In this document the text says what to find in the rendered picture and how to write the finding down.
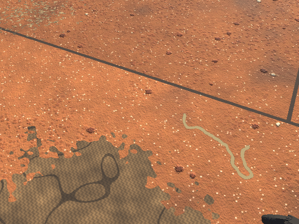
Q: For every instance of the right robot hand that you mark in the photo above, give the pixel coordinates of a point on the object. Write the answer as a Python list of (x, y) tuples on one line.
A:
[(279, 219)]

